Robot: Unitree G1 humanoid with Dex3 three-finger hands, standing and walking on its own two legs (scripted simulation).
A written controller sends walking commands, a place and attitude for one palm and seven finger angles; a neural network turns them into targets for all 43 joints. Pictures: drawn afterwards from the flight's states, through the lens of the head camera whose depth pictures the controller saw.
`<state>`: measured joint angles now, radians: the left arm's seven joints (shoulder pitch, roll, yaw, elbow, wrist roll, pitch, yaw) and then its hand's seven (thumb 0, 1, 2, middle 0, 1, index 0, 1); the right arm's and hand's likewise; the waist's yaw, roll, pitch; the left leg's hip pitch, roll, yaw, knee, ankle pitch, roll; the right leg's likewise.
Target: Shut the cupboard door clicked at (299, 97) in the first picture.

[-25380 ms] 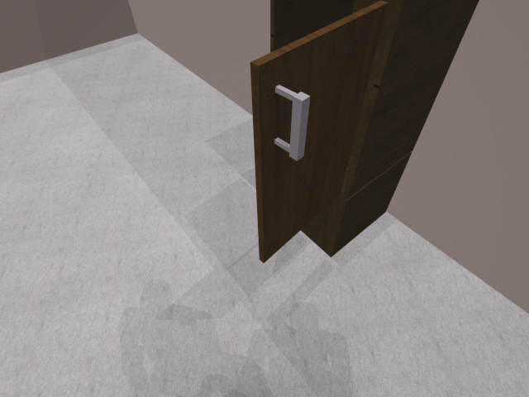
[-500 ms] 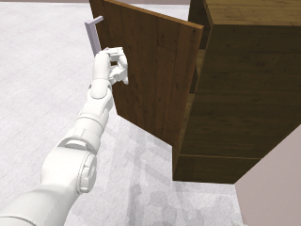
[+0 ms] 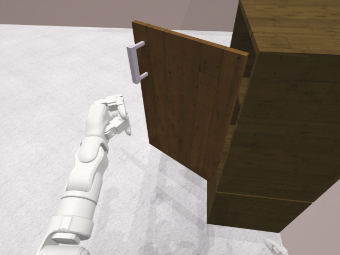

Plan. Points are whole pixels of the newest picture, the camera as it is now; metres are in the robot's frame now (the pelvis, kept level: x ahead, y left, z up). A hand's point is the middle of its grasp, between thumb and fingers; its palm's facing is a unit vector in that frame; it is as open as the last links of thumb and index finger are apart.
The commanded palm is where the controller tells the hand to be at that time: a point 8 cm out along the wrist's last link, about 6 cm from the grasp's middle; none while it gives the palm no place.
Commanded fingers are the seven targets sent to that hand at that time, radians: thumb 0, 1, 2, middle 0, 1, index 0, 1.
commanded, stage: draw the hand back to the body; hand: left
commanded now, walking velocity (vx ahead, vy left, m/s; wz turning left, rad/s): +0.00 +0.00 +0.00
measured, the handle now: (138, 62) +0.66 +0.14 +0.14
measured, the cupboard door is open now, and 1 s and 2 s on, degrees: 59 59 59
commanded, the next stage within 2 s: step back with the hand held close in 1.14 s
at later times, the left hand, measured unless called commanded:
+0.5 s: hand (48, 162) +0.24 +0.24 +0.17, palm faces +0.31 -0.91 -0.28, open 4.2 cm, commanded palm +0.19 +0.28 +0.17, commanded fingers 0.00 0.90 0.90 -0.53 -0.66 -0.53 -0.66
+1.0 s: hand out of the picture +0.18 +0.29 +0.16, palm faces +0.50 -0.79 -0.36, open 7.3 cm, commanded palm +0.13 +0.33 +0.18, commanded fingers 0.00 0.90 0.90 -0.20 -0.30 -0.20 -0.30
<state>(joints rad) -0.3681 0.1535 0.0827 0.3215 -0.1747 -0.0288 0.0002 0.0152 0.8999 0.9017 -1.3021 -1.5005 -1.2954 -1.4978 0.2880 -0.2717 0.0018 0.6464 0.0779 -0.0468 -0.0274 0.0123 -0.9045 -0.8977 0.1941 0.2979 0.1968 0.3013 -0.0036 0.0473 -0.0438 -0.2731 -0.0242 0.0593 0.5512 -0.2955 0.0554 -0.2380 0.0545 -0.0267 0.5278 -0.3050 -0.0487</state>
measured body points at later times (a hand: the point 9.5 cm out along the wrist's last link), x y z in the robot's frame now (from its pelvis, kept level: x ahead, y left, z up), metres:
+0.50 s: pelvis +0.00 +0.02 +0.01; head -0.02 +0.00 +0.46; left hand +0.22 +0.28 +0.19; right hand +0.19 -0.18 -0.09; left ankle +0.00 +0.08 -0.73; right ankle -0.02 -0.09 -0.73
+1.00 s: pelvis +0.00 +0.02 +0.01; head -0.02 +0.00 +0.46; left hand +0.14 +0.33 +0.18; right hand +0.20 -0.20 -0.07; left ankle +0.00 +0.08 -0.73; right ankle -0.02 -0.09 -0.73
